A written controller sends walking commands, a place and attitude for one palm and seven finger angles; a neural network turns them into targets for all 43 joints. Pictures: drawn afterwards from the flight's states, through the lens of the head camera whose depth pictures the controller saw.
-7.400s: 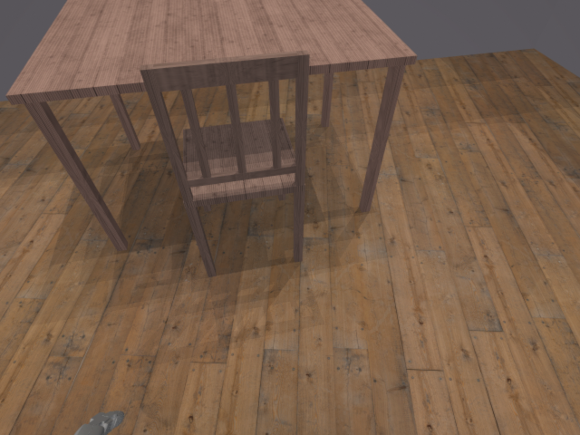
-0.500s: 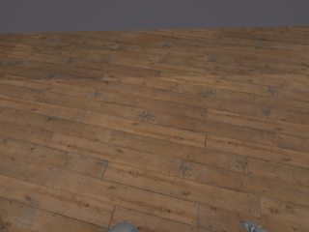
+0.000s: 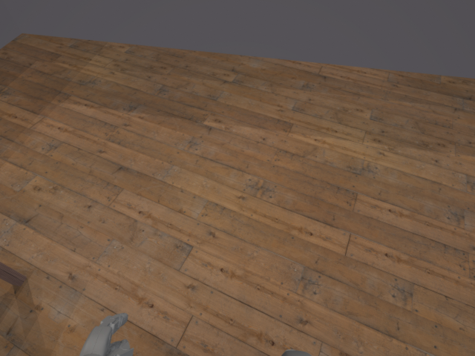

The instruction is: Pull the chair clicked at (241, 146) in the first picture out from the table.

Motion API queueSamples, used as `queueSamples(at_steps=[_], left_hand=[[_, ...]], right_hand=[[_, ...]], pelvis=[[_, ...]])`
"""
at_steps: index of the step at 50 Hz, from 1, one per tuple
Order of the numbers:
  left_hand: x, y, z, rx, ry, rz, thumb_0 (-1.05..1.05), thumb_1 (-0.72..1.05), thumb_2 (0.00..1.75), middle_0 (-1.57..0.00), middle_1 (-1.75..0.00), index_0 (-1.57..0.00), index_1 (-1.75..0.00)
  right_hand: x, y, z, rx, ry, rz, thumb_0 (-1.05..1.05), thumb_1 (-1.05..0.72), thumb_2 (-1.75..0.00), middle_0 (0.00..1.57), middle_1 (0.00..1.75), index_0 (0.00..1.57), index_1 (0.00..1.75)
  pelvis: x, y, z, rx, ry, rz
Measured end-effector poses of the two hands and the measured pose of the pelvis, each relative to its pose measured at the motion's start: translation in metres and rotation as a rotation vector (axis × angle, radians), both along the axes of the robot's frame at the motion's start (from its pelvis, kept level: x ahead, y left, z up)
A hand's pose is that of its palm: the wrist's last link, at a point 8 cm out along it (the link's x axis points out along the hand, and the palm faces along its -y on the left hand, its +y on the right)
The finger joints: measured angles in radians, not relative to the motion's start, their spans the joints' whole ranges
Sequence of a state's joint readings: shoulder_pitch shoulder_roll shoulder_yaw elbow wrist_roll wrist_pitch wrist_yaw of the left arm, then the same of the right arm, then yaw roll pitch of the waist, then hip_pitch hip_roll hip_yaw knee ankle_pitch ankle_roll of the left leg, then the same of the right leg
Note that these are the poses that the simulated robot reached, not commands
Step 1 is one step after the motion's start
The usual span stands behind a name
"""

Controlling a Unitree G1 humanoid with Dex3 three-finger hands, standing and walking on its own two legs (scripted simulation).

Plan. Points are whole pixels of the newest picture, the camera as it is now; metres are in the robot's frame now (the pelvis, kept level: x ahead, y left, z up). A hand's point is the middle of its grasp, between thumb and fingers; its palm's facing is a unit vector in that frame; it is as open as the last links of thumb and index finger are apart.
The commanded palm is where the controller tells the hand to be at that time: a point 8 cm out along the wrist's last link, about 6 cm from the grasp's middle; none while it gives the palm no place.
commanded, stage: turn to face it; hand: left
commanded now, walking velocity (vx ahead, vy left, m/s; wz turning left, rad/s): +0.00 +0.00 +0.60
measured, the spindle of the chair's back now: out of the picture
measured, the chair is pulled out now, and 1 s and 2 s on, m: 0.00 0.00 0.00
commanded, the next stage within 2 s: none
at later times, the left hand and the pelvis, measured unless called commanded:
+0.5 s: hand out of the picture -0.05 +0.21 -0.17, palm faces +0.37 -0.89 -0.26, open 7.3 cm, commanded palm none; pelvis -0.02 -0.01 -0.01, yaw +20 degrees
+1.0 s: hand out of the picture -0.04 +0.24 -0.14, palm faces +0.58 -0.77 -0.27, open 7.3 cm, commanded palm none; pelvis -0.03 -0.01 +0.00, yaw +36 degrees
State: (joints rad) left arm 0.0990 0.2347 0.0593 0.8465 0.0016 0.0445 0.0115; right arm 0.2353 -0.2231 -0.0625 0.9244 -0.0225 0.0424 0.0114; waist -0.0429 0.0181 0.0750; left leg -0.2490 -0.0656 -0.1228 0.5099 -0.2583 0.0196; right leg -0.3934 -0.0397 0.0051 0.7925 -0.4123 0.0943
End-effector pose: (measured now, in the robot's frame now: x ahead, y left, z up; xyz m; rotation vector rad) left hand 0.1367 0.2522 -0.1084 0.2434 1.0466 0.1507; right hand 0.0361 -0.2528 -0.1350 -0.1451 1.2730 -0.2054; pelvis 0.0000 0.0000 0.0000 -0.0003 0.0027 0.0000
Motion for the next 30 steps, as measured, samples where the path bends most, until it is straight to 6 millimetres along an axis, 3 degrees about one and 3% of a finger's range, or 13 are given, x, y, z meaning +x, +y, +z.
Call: queueSamples(at_steps=[5, 10, 16, 21, 27, 30], left_hand=[[-0.006, -0.023, 0.008, 0.03, -0.059, 0.016, 0.0, 0.91, 0.9, -0.2, -0.3, -0.2, -0.3], [-0.044, -0.033, 0.017, 0.03, -0.031, 0.101, 0.0, 0.91, 0.9, -0.2, -0.3, -0.21, -0.3], [-0.1, -0.033, 0.009, 0.007, 0.04, 0.22, 0.0, 0.91, 0.9, -0.2, -0.3, -0.21, -0.3], [-0.158, -0.022, -0.007, -0.021, 0.121, 0.334, 0.0, 0.91, 0.9, -0.2, -0.3, -0.21, -0.3], [-0.232, 0.006, -0.042, -0.067, 0.216, 0.483, 0.0, 0.91, 0.9, -0.2, -0.3, -0.21, -0.3], [-0.256, 0.016, -0.048, -0.076, 0.267, 0.535, 0.01, 0.91, 0.9, -0.2, -0.3, -0.2, -0.3]], right_hand=[[-0.008, -0.025, -0.022, 0.026, 0.05, 0.013, 0.0, -0.9, -0.9, 0.2, 0.3, 0.2, 0.3], [0.006, -0.037, -0.017, 0.038, 0.062, 0.084, 0.01, -0.91, -0.9, 0.2, 0.3, 0.2, 0.3], [0.036, -0.036, -0.008, 0.03, 0.051, 0.191, 0.0, -0.91, -0.9, 0.2, 0.3, 0.19, 0.3], [0.074, -0.014, 0.0, 0.0, 0.017, 0.307, 0.0, -0.91, -0.9, 0.2, 0.3, 0.19, 0.3], [0.126, 0.037, 0.01, -0.051, -0.111, 0.467, 0.0, -0.91, -0.9, 0.2, 0.3, 0.19, 0.3], [0.137, 0.061, 0.019, -0.057, -0.157, 0.518, 0.0, -0.91, -0.9, 0.2, 0.3, 0.19, 0.3]], pelvis=[[-0.002, -0.021, -0.008, 0.013, -0.008, 0.065], [-0.005, -0.03, 0.001, 0.039, -0.03, 0.145], [-0.01, -0.033, 0.005, 0.049, -0.034, 0.229], [-0.018, -0.024, 0.003, 0.037, -0.025, 0.296], [-0.028, 0.002, -0.015, -0.001, -0.009, 0.38], [-0.033, 0.01, -0.014, 0.001, -0.014, 0.398]])
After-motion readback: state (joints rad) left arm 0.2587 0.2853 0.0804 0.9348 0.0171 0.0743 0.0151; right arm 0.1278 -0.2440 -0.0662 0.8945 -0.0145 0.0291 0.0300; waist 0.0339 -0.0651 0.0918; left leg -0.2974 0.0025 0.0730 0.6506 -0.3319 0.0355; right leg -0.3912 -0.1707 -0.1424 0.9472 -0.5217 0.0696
